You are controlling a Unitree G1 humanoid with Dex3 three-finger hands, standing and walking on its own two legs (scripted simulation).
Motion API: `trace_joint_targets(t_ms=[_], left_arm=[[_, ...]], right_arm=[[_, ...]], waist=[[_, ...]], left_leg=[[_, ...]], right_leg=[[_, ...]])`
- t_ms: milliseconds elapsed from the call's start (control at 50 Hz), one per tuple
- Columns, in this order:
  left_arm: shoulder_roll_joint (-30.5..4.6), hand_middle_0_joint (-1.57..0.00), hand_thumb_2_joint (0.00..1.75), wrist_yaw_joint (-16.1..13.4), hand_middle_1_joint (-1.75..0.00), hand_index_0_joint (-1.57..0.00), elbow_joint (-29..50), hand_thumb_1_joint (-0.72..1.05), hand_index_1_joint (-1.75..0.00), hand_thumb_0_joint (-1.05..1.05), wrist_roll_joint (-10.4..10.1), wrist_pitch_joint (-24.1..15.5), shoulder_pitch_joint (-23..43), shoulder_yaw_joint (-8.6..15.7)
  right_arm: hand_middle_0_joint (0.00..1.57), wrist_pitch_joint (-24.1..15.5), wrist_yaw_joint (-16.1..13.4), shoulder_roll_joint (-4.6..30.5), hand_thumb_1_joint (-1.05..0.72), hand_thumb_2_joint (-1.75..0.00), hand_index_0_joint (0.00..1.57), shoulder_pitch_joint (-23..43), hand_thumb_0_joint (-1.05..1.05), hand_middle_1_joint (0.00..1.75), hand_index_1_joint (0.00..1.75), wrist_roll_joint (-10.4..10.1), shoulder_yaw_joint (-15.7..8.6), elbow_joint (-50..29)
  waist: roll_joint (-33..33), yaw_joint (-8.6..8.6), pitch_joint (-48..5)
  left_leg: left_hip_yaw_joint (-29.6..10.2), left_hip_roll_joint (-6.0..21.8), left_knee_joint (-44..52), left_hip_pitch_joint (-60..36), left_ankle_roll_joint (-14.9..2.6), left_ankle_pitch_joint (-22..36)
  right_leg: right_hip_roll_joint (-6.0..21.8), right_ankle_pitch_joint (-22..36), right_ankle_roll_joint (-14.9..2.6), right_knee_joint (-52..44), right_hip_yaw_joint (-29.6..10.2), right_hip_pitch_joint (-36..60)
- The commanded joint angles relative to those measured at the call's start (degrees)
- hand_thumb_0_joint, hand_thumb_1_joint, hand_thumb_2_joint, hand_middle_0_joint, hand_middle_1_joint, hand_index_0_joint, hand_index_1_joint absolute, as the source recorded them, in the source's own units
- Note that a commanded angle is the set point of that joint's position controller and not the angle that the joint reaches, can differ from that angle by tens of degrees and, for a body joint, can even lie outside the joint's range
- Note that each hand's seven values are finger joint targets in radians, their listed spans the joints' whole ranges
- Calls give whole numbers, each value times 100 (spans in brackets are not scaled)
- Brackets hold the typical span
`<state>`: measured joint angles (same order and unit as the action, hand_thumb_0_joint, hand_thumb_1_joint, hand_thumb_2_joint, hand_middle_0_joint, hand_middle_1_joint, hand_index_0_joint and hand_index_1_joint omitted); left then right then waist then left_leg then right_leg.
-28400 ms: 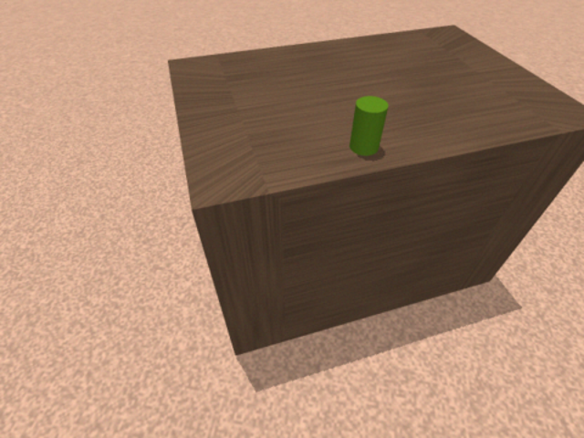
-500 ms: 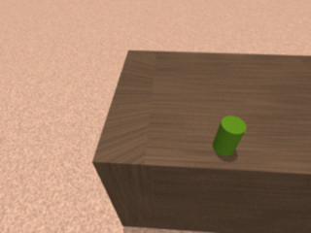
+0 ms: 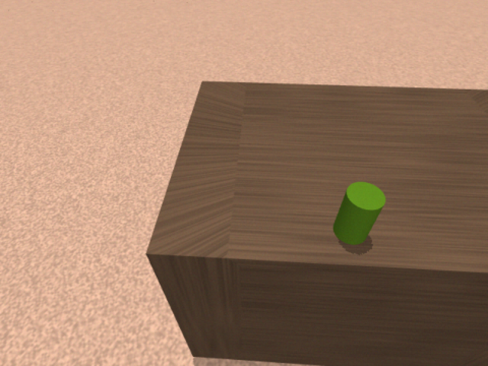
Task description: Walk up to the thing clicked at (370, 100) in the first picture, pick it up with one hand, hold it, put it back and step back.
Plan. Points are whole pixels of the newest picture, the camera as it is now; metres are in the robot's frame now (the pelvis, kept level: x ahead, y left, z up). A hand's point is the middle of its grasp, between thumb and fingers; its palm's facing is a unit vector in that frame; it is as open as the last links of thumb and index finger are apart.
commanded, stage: stand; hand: right
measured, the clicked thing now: (357, 214) +0.41 -0.20 +0.02
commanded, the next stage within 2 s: step back in 0.52 s
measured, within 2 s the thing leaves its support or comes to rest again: neither
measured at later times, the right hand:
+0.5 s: hand out of the picture +0.06 -0.25 -0.16, palm faces -0.02 +0.94 -0.34, open 7.4 cm
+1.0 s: hand out of the picture -0.02 -0.24 -0.16, palm faces -0.03 +0.89 -0.45, open 7.3 cm
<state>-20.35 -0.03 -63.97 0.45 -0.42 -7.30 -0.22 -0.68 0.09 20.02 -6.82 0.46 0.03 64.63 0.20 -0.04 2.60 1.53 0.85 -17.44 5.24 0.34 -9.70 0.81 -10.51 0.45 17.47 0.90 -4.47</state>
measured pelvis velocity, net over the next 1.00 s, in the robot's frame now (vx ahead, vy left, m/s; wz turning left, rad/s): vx -0.08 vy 0.04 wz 0.00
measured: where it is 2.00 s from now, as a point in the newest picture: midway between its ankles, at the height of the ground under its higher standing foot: outside the picture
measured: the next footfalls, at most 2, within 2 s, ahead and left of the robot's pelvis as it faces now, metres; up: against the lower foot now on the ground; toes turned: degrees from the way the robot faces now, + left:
left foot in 0.92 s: -0.04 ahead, +0.14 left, +0.00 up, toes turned -1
right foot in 1.32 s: -0.11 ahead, -0.10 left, +0.00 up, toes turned -1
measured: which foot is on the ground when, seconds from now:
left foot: down 0.00-0.76, up 0.78-0.90, down 0.92-1.00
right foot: down 0.00-0.92, up 0.94-1.00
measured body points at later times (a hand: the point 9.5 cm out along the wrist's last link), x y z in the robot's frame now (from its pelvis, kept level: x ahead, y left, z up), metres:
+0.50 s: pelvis +0.00 +0.00 +0.00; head +0.01 +0.00 +0.45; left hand +0.06 +0.30 -0.13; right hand +0.06 -0.30 -0.13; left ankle +0.00 +0.12 -0.75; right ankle -0.01 -0.12 -0.75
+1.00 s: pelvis -0.08 +0.04 -0.03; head -0.01 +0.07 +0.41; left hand +0.07 +0.35 -0.16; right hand -0.01 -0.29 -0.13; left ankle -0.08 +0.14 -0.75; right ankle -0.04 -0.11 -0.72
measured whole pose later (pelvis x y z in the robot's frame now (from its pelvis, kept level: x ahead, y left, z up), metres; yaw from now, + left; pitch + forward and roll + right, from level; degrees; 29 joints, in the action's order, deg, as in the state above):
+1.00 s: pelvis -0.08 +0.04 -0.03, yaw +0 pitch -1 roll +0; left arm -24.6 -1.4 -51.4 0.8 3.7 -0.7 3.6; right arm 1.5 0.5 21.4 -8.7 1.3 -3.1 55.3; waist 4.4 -0.6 11.1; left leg -0.3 -1.5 -40.0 16.8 -2.1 -21.8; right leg -3.0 -28.9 -1.2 53.1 -7.1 -27.0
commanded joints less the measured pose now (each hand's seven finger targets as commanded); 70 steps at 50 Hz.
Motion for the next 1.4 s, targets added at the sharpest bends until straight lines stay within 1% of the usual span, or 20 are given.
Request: trace_joint_targets(t_ms=[0,480,500,580,700,740,780,820,860,880,900,920,960,1040,1180,1280,1320,1340,1360,1380], left_arm=[[-1221,-20,90,-71,-30,-20,318,90,-30,0,18,-129,186,249],[-1206,-20,90,-57,-30,-20,334,90,-30,0,21,-142,165,227],[-1544,-20,90,-84,-30,-20,465,90,-30,0,-61,-70,216,496],[-1421,-20,90,-121,-30,-20,693,90,-30,0,-69,12,103,524],[-1611,-20,90,-99,-30,-20,1065,90,-30,0,-16,128,268,608],[-1808,-20,90,-104,-30,-20,1241,90,-30,0,61,159,526,659],[-1908,-20,90,-108,-30,-20,1424,90,-30,0,173,155,708,726],[-1798,-20,90,-112,-30,-20,1613,90,-30,0,166,161,1107,695],[-1581,-20,90,-114,-30,-20,1666,90,-30,0,121,205,1045,614],[-1323,-20,90,-108,-30,-20,1750,90,-30,0,52,236,909,560],[-1093,-20,90,-139,-30,-20,1821,90,-30,0,21,250,849,542],[-1157,-20,90,-170,-30,-20,1746,90,-30,0,41,305,561,574],[-1112,-20,90,-210,-30,-20,1733,90,-30,0,59,316,406,543],[-1308,-20,90,-181,-30,-20,1677,90,-30,0,18,333,63,646],[-1159,-20,90,-121,-30,-20,2043,90,-30,0,53,223,226,684],[-1094,-20,90,-92,-30,-20,1685,90,-30,0,111,138,-510,748],[-1629,-20,90,-94,-30,-20,1729,90,-30,0,195,107,-573,905],[-1988,-20,90,-63,-30,-20,1843,90,-30,0,105,145,-288,959],[-2173,-20,90,-72,-30,-20,2078,90,-30,0,202,117,129,962],[-1920,-20,90,-81,-30,-20,2167,90,-30,0,170,108,315,947]], right_arm=[[20,-102,-65,1195,-90,-90,20,181,0,30,30,17,-230,-332],[20,-106,-52,1209,-90,-90,20,151,0,30,30,21,-237,-316],[20,5,-35,1536,-90,-90,20,334,0,30,30,-11,-368,-358],[20,94,-30,1448,-90,-90,20,142,0,30,30,-87,-430,-579],[20,225,-15,1370,-90,-90,20,146,0,30,30,-75,-500,-874],[20,293,4,1290,-90,-90,20,12,0,30,30,-54,-541,-937],[20,357,33,1292,-90,-90,20,-315,0,30,30,-21,-564,-996],[20,324,56,1347,-90,-90,20,-640,0,30,30,-81,-614,-991],[20,217,29,1400,-90,-90,20,-776,0,30,30,-60,-636,-1000],[20,153,-9,1707,-90,-90,20,-633,0,30,30,37,-698,-1104],[20,109,-42,2053,-90,-90,20,-594,0,30,30,119,-786,-1162],[20,87,-69,2059,-90,-90,20,-529,0,30,30,185,-791,-1261],[20,90,-112,2109,-90,-90,20,-335,0,30,30,154,-770,-1429],[20,67,-232,1667,-90,-90,20,183,0,30,30,149,-668,-1745],[20,101,-281,1651,-90,-90,20,-492,0,30,30,73,-712,-1762],[20,219,-179,1709,-90,-90,20,-51,0,30,30,1,-663,-1916],[20,213,-140,1410,-90,-90,20,36,0,30,30,-79,-557,-2010],[20,233,-172,1240,-90,-90,20,136,0,30,30,-92,-535,-2030],[20,280,-228,1388,-90,-90,20,68,0,30,30,-51,-630,-1933],[20,275,-195,1544,-90,-90,20,-220,0,30,30,-74,-660,-1828]], waist=[[-6,-16,-241],[9,-15,-325],[60,61,286],[1,-2,-428],[214,40,-785],[912,16,-546],[1274,-58,-311],[1196,-278,-350],[650,-333,-505],[-600,-282,-475],[-1421,-255,-373],[-1018,-97,-464],[-1141,-130,-652],[-911,149,-478],[-720,-258,-722],[-758,87,-867],[318,159,-807],[1263,258,-428],[1510,247,-101],[1239,60,92]], left_leg=[[-574,694,264,-33,-147,646],[-572,698,213,-94,-159,605],[-652,660,-313,286,-298,1451],[-549,696,-772,194,-472,1926],[-293,222,-1877,358,-411,714],[-99,-279,-2867,640,-306,-915],[-449,-183,-3565,840,-331,-2320],[-609,-43,-3333,691,-393,-2044],[-497,137,-1683,770,-380,-399],[-1471,845,-707,828,-562,1226],[-2500,1416,-385,228,-820,2593],[-2634,1741,-531,62,-1212,2923],[-2548,1919,-699,156,-1395,3448],[-1613,1392,-1047,-52,-1356,3075],[-1468,1479,-1353,-877,-1388,2858],[-1005,1100,-1853,399,-1001,1607],[-738,367,-2535,1851,-421,-22],[-275,-569,-3658,2038,-134,-2122],[-789,-444,-4828,1710,-58,-2841],[-1049,-258,-5050,1564,-73,-2620]], right_leg=[[707,682,-158,-316,-531,-128],[720,660,-169,-312,-586,-187],[568,1488,-174,219,-536,-672],[510,1719,-356,723,-479,-456],[1138,1596,-923,711,-1084,-887],[1664,1586,-1341,371,-1593,-1240],[2067,1376,-1641,284,-1896,-1702],[1807,1371,-1366,695,-1466,-1843],[1080,1102,-839,1718,-870,-1422],[262,377,-457,2751,-495,-1566],[-637,-1645,-252,3493,-435,-2473],[-702,-2389,-240,4164,-891,-2622],[-753,-2599,-229,4761,-1229,-2594],[-674,-1836,-106,5361,-1251,-2774],[-339,-1716,93,3302,-856,-2461],[-276,-111,-147,734,-135,-596],[691,786,-638,744,-1707,42],[1754,955,-1550,265,-2799,-831],[2276,1020,-1995,59,-3417,-1844],[2176,908,-1870,61,-3150,-2088]])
